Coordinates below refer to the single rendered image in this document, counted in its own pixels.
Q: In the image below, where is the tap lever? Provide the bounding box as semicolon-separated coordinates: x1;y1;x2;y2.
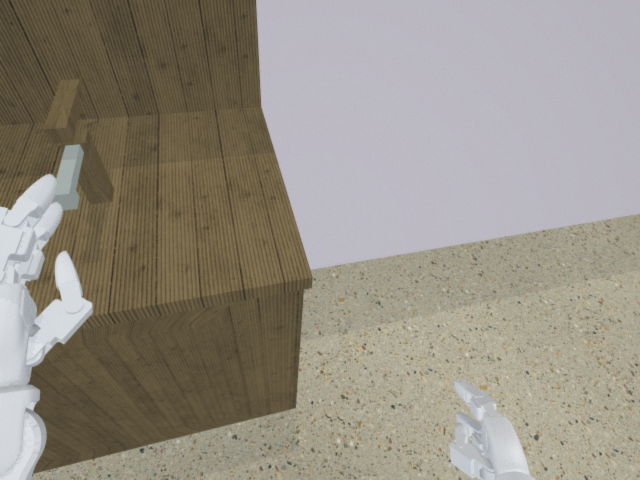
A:
50;144;84;211

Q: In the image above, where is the left robot forearm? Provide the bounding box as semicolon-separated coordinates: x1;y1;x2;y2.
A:
0;385;47;480

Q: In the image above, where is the right robot hand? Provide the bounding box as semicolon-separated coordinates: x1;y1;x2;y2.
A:
449;379;530;480

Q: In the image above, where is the left robot hand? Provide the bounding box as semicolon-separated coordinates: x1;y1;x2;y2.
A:
0;174;93;387

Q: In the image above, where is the counter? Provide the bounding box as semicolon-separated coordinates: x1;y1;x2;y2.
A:
0;0;313;474

